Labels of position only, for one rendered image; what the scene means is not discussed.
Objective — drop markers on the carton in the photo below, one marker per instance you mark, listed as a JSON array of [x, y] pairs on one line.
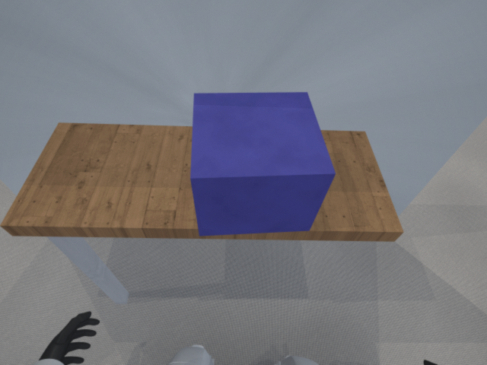
[[259, 163]]

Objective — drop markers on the table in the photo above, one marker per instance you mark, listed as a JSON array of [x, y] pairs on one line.
[[133, 181]]

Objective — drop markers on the left robot hand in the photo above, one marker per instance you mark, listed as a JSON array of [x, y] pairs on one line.
[[62, 343]]

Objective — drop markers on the left robot thigh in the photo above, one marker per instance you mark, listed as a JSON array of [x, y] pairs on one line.
[[192, 356]]

